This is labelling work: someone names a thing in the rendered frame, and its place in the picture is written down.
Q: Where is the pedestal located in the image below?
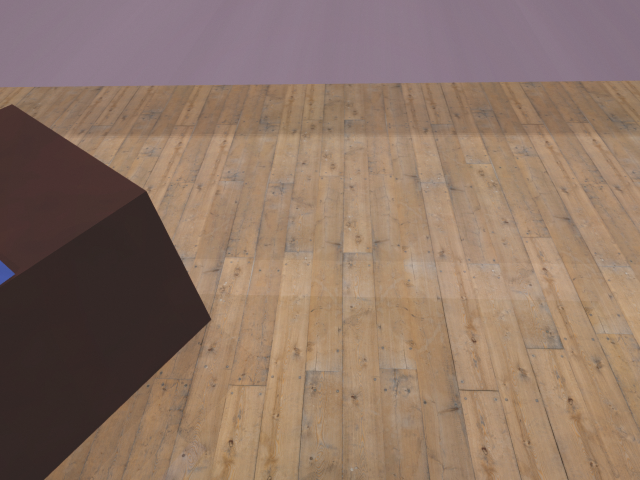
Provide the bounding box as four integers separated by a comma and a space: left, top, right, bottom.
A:
0, 104, 211, 480

